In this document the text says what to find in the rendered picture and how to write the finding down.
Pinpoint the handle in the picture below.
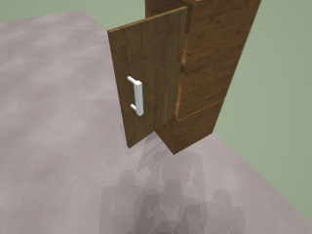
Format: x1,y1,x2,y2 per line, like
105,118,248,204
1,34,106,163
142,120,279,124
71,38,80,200
127,76,143,116

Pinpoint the cupboard door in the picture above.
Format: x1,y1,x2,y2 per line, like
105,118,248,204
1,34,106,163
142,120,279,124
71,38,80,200
107,6,188,148

